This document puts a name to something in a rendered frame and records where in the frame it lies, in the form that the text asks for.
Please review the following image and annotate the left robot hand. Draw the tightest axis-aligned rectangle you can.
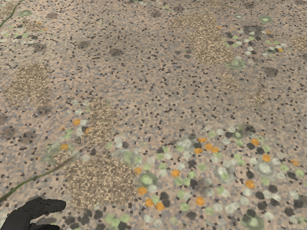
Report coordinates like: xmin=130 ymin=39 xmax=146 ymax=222
xmin=0 ymin=196 xmax=66 ymax=230

